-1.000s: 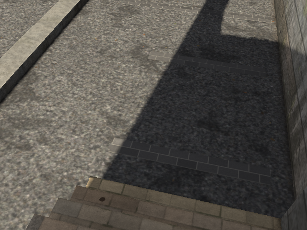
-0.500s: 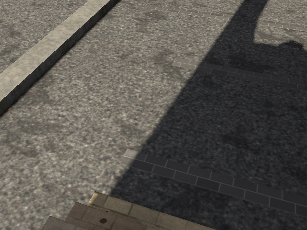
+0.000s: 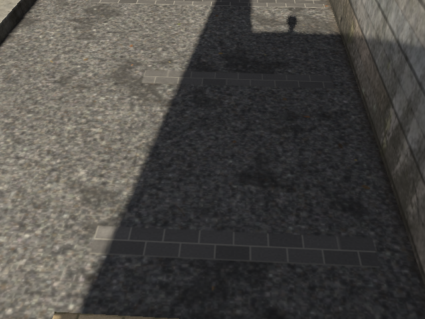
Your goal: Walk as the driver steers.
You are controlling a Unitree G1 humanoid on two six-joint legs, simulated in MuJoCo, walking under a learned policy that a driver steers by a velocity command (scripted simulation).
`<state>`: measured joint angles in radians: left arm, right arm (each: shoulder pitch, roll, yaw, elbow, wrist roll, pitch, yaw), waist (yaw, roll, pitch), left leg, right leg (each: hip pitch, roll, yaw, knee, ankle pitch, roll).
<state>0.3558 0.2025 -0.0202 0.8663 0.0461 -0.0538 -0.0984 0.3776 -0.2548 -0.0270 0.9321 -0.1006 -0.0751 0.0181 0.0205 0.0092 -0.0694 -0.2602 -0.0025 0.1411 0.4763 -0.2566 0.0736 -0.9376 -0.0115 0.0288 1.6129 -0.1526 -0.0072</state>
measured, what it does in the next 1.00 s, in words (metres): goes down: right foot 0.22 m lower, then left foot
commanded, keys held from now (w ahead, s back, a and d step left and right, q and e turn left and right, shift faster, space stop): no key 1.00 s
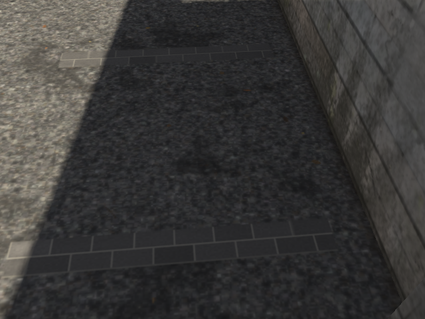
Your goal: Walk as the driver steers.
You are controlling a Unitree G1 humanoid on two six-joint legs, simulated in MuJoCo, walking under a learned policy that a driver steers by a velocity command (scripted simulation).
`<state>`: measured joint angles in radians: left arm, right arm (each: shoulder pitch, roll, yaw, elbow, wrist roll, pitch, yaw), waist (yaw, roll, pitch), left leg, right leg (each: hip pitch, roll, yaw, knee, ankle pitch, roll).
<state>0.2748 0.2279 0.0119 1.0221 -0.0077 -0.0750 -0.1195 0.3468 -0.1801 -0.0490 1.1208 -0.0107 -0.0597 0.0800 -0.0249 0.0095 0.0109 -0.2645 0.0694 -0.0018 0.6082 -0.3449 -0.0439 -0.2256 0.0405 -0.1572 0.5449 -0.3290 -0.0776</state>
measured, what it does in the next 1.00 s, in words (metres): stands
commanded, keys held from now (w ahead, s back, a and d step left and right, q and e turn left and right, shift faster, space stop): no key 1.00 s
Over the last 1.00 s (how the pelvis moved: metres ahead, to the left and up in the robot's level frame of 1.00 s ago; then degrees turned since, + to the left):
0.23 -0.14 -0.22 -6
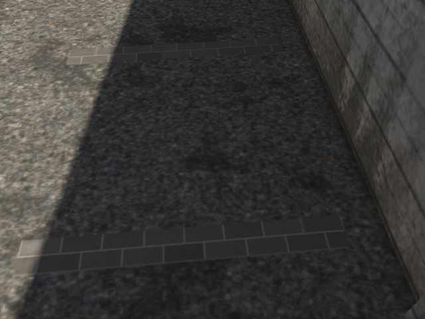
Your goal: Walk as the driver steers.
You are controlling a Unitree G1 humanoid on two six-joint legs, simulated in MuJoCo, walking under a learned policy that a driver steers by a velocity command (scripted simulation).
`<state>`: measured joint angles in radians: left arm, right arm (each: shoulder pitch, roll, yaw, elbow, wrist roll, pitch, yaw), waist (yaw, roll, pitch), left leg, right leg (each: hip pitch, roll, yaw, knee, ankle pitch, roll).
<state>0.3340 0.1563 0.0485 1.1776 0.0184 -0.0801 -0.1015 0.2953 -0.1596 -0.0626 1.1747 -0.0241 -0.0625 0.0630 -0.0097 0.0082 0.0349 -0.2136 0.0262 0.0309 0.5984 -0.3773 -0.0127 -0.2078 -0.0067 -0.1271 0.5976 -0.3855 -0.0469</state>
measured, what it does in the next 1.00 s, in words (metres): walks ahead: left foot, then right foot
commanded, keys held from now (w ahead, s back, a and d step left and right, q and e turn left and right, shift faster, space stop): no key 0.26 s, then w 0.74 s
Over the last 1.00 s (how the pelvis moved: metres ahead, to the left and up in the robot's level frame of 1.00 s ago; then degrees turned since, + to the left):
0.02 0.02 0.00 0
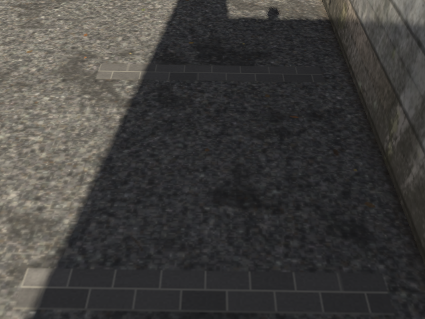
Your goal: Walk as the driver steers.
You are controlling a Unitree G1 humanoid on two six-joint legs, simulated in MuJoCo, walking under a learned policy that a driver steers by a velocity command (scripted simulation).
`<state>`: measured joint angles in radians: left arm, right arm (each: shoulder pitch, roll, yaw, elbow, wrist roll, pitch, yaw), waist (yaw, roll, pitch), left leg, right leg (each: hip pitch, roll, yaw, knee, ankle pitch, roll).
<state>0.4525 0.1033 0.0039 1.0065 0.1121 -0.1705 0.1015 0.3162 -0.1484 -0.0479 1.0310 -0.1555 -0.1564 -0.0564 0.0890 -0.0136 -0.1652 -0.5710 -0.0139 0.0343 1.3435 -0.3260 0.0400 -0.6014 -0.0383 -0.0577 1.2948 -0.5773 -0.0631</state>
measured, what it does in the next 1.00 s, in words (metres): goes down, turning left: right foot 0.29 m lower, then left foot 0.16 m lower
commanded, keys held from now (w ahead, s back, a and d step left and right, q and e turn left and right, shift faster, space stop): w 0.38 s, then w+q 0.46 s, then q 0.16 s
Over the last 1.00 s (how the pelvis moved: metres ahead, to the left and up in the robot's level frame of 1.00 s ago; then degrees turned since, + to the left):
0.22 0.06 -0.11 0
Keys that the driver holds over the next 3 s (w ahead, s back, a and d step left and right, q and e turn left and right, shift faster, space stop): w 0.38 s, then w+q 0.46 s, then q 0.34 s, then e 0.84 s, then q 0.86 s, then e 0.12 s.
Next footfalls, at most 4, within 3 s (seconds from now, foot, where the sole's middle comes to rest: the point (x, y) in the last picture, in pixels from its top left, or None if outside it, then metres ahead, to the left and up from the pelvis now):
0.24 right None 0.17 -0.05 -0.95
0.40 left None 0.36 0.11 -1.11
0.56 right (237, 303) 0.84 -0.02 -1.30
0.86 left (203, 238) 1.17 0.17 -1.30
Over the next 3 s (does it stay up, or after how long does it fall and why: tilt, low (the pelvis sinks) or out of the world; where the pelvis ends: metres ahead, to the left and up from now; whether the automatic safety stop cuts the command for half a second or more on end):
stays up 1.32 0.11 -0.53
